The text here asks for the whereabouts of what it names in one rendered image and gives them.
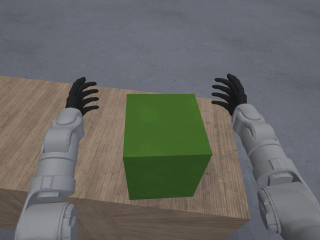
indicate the carton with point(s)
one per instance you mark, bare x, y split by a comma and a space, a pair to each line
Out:
166, 148

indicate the left robot hand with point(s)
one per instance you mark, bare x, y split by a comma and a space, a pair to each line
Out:
76, 95

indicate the left robot upper arm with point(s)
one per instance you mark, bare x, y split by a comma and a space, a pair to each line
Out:
49, 221

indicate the pedestal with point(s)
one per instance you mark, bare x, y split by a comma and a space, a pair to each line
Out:
217, 209

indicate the right robot hand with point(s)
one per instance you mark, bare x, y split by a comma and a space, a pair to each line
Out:
236, 95

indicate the right robot forearm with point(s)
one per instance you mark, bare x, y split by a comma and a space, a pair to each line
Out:
270, 164

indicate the left robot forearm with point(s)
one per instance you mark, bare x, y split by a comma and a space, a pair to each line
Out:
54, 178

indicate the right robot upper arm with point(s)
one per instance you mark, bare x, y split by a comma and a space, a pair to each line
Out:
289, 210

